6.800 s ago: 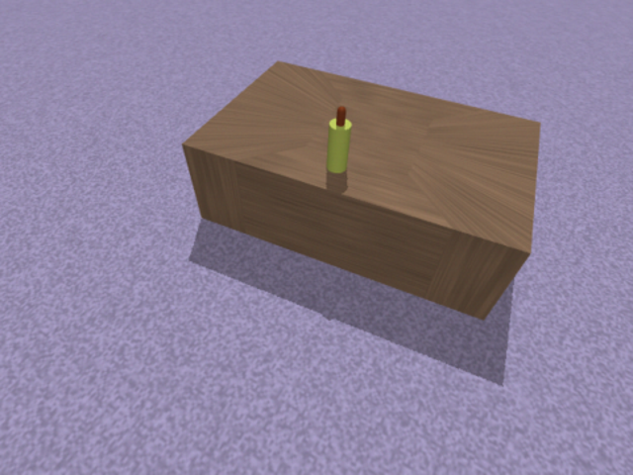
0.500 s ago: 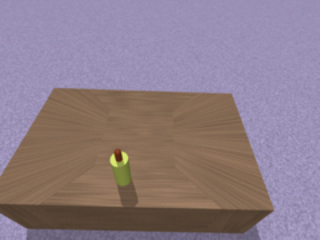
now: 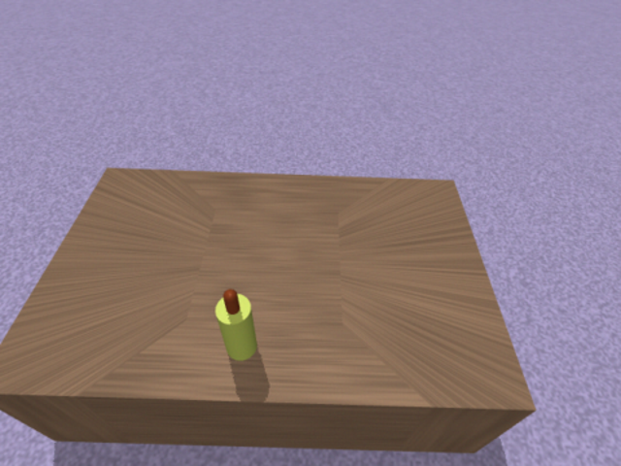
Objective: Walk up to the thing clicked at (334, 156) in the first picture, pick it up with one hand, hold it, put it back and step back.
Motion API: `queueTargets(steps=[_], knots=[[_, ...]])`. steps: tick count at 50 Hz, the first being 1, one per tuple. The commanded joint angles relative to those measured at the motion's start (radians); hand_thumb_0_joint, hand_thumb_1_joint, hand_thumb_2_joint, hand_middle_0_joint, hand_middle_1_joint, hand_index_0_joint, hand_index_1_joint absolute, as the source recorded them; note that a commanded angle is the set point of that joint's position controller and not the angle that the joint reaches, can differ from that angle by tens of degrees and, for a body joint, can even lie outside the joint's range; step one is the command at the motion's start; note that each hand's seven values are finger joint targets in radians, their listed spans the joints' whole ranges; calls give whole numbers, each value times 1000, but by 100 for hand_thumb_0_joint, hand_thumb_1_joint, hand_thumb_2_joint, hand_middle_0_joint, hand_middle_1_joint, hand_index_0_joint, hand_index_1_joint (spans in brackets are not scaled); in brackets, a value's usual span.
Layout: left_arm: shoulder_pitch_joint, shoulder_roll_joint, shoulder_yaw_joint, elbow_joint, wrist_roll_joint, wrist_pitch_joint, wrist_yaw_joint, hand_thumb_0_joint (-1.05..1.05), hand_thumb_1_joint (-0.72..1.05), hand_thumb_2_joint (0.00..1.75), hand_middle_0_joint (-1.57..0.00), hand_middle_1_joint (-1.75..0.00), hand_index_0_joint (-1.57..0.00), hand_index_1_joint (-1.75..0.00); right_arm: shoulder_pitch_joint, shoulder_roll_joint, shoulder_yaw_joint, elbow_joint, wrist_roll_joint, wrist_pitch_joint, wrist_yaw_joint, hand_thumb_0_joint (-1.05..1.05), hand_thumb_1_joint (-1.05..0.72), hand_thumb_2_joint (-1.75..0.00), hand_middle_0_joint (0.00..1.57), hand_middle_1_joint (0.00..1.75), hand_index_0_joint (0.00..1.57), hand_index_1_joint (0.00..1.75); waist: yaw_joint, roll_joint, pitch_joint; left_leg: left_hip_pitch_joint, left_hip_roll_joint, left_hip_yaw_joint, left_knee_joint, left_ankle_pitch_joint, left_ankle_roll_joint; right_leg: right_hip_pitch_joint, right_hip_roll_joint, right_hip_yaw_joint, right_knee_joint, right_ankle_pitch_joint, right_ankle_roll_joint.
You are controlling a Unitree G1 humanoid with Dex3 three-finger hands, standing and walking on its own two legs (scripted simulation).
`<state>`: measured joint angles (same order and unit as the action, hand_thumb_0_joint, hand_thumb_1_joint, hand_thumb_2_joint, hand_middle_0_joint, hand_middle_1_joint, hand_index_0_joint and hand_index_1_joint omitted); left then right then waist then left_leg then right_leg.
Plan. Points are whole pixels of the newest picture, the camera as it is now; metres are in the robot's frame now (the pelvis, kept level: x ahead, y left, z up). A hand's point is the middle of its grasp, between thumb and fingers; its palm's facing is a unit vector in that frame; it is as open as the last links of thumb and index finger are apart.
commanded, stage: stand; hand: left
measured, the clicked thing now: (236, 322) +0.45 +0.18 -0.28
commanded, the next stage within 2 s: go down in 0.26 s
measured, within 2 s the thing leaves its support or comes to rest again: neither
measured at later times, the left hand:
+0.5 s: hand out of the picture +0.12 +0.25 -0.16, palm faces +0.07 -0.94 -0.32, open 8.7 cm
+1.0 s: hand out of the picture +0.14 +0.27 -0.15, palm faces +0.06 -0.95 -0.32, open 16.9 cm
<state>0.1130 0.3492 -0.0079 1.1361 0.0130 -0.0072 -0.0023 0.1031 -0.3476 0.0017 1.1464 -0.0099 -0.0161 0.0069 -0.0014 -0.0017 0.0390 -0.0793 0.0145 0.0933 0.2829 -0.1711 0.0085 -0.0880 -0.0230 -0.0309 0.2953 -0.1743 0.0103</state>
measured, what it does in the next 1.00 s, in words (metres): stands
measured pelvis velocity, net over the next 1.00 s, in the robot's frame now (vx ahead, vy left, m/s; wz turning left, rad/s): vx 0.00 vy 0.01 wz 0.04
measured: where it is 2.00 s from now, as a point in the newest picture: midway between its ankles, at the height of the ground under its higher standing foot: outside the picture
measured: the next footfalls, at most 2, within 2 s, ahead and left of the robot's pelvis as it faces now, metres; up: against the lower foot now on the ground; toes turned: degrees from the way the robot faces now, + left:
none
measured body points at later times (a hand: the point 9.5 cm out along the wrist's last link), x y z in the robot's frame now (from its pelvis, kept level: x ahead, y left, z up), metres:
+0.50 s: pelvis -0.01 +0.00 -0.01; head +0.03 +0.00 +0.44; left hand +0.11 +0.30 -0.14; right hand +0.09 -0.28 -0.13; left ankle -0.01 +0.11 -0.75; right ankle -0.01 -0.12 -0.75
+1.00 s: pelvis +0.00 +0.01 -0.03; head +0.04 +0.02 +0.42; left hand +0.14 +0.31 -0.13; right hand +0.16 -0.25 -0.12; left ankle -0.01 +0.11 -0.75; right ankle -0.01 -0.12 -0.75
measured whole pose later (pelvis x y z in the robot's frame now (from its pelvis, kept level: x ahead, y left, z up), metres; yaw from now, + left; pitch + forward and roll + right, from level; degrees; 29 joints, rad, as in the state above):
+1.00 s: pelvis +0.00 +0.01 -0.03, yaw +2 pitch +7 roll -1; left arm 0.16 0.34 0.14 0.59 0.06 0.30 -0.07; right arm 0.23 -0.25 0.00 0.66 0.03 -0.12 -0.08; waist -0.01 0.00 -0.04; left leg -0.43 0.02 0.05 0.65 -0.34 0.02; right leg -0.40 -0.03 -0.07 0.61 -0.33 0.01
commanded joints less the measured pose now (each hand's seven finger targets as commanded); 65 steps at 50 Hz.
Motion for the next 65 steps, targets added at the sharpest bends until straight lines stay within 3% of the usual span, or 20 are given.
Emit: queueTargets(steps=[1,17,18,19,20,21,22,23,24,25,26,29,32,35,40,41,43,45,56,65], knots=[[-43,209,41,-61,-1,-26,14,0,90,90,-20,-30,-20,-30,-44,-211,-39,-59,-1,-17,-15,0,-90,-90,20,30,20,30,-2,-4,-67,37,146,-125,-37,157,10,-13,-129,103,-40,171,-29],[-38,208,39,-64,-2,-27,15,0,90,90,-20,-30,-20,-30,-43,-216,-39,-60,-2,-18,-15,0,-90,-90,20,30,20,30,2,5,-67,32,146,-130,-37,160,10,-10,-128,98,-46,162,-27],[-37,210,40,-67,1,-27,15,0,82,82,-12,-22,-12,-22,-47,-217,-42,-66,-3,-17,-15,0,-98,-98,19,30,19,30,1,2,-79,42,146,-125,-27,164,14,0,-132,99,-43,182,-31],[-388,40,52,-418,-51,-112,30,0,74,74,-4,-14,-4,-14,16,-43,5,-350,67,-63,-35,0,-105,-94,20,30,20,30,-123,-15,55,-139,-1,-40,48,43,15,-237,24,14,36,99,-21],[-492,98,73,-313,-49,-97,38,0,66,66,-2,-6,-3,-6,63,-77,-4,-297,70,-60,-43,0,-105,-94,20,30,20,30,-84,-41,3,-121,-4,-44,60,19,19,-182,18,6,35,59,-19],[-325,182,128,-154,-27,-58,42,0,58,58,-1,-5,-2,-5,90,-103,-18,-286,63,-50,-49,0,-105,-95,20,30,20,30,-63,-50,-1,-148,-12,-40,81,-11,19,-195,21,0,44,13,-26],[-230,198,154,-98,-22,-39,33,0,50,50,-1,-6,-2,-5,106,-112,-34,-312,63,-40,-47,0,-104,-93,20,30,20,30,-26,-22,-7,-176,-12,-32,103,8,14,-194,22,-2,68,11,-32],[-310,237,164,-198,-1,-44,27,0,42,42,-2,-7,-2,-6,119,-109,-49,-338,53,-43,-53,0,-105,-94,20,30,20,30,-25,-19,-110,-156,-14,-38,126,34,16,-188,17,2,90,36,-32],[-320,309,214,-274,10,-50,25,0,34,34,-2,-8,-4,-6,147,-109,-63,-361,54,-50,-63,0,-101,-92,20,30,20,30,-8,32,-212,-119,-14,-41,135,80,11,-147,13,9,112,91,-32],[-214,288,227,-220,32,-33,12,0,26,26,-2,-7,-3,-6,147,-104,-74,-389,43,-55,-59,0,-100,-92,20,30,20,30,-2,52,-251,-127,-21,-42,159,124,8,-122,8,8,135,129,-35],[-59,209,203,-112,51,-2,-3,0,18,19,-3,-8,-5,-6,181,-91,-78,-385,36,-53,-55,0,-99,-92,20,30,20,30,-2,3,-230,-167,-23,-49,182,133,10,-134,8,7,151,144,-34],[-67,265,246,-320,69,51,-7,0,5,14,-5,-6,-6,-4,137,-87,-85,-483,45,-65,-66,0,-97,-91,20,30,20,30,44,85,-308,-134,-33,-52,164,182,-1,-72,14,2,140,167,-40],[-64,181,196,-375,57,150,-11,0,-15,10,-6,-6,-7,-5,94,-71,-65,-541,51,-72,-69,0,-94,-90,20,30,20,30,18,49,-200,-180,-22,-64,153,99,-2,-147,27,-17,121,67,-42],[-78,166,176,-431,49,219,-18,0,-30,9,-6,-5,-6,-5,92,-66,-62,-574,54,-85,-74,0,-92,-90,20,30,20,30,-1,18,-156,-216,-14,-66,166,26,2,-203,31,-24,130,-8,-40],[-36,178,203,-527,33,269,-36,0,-54,8,-7,-8,-7,-9,136,-71,-60,-591,53,-112,-78,0,-85,-88,20,30,20,30,-20,5,-198,-213,-6,-76,217,60,4,-229,36,-26,187,26,-35],[-117,184,191,-626,33,259,-40,0,-55,8,-8,-8,-7,-8,133,-63,-60,-597,50,-119,-80,0,-85,-88,20,30,20,30,-29,21,-208,-212,-6,-78,230,63,4,-243,35,-21,198,32,-32],[-125,197,200,-668,38,258,-45,0,-57,8,-7,-9,-7,-9,136,-62,-57,-598,46,-133,-86,0,-85,-88,20,30,20,30,-31,25,-228,-210,-4,-83,251,87,3,-247,35,-21,222,56,-31],[-65,221,229,-668,48,259,-46,0,-55,9,-7,-9,-6,-10,145,-63,-61,-596,43,-144,-93,0,-85,-88,20,30,20,30,-31,52,-249,-217,-3,-82,280,120,1,-254,33,-18,247,85,-32],[90,187,216,-802,45,351,-79,0,-54,8,-7,-9,-7,-9,121,-51,-49,-635,32,-165,-116,0,-85,-88,20,30,20,30,-27,79,-273,-267,4,-108,363,223,-2,-288,41,-34,316,126,-32],[113,221,252,-921,33,385,-90,0,-55,10,-7,-9,-6,-10,112,-43,-52,-665,29,-189,-137,0,-85,-88,20,30,20,30,-23,71,-278,-342,-1,-114,417,106,4,-359,36,-35,367,46,-29]])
